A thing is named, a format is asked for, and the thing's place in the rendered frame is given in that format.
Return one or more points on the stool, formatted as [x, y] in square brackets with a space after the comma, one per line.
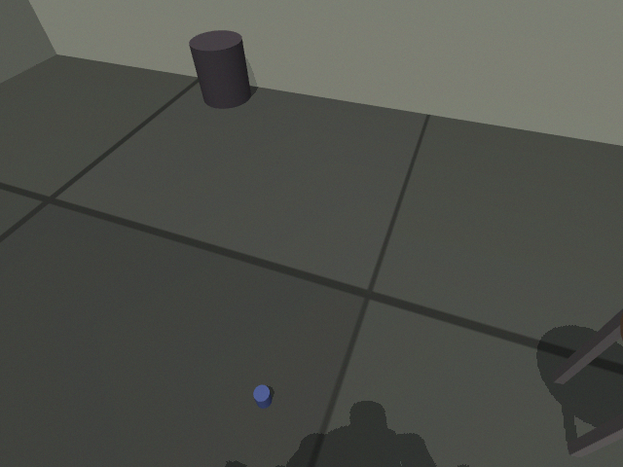
[612, 430]

